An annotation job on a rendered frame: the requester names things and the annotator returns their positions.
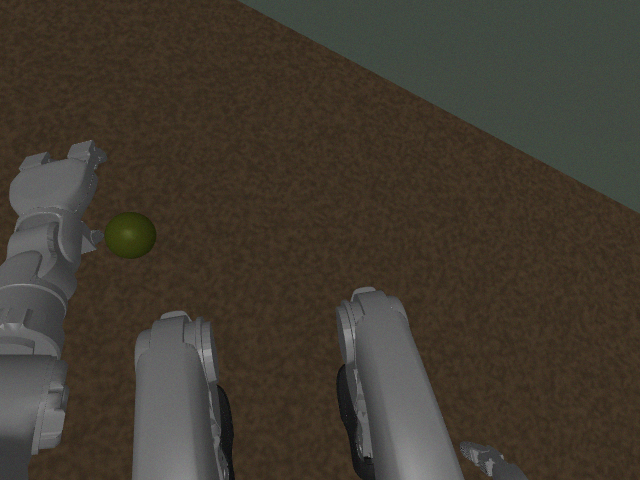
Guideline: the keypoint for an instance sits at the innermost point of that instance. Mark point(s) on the right robot hand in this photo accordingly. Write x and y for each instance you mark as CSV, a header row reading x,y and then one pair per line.
x,y
491,462

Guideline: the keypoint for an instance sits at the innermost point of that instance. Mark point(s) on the ball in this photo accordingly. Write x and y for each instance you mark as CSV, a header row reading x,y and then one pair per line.
x,y
130,235

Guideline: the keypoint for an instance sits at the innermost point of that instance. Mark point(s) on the left robot arm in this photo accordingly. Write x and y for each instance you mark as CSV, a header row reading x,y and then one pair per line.
x,y
36,282

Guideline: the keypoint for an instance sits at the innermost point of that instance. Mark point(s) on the right robot foot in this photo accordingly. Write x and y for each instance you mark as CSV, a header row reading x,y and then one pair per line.
x,y
363,466

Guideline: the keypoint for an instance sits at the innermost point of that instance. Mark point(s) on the left robot foot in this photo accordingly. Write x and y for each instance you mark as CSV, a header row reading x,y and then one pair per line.
x,y
227,433

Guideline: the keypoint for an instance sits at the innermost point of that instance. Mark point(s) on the left robot hand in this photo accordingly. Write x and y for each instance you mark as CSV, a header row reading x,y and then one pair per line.
x,y
67,184

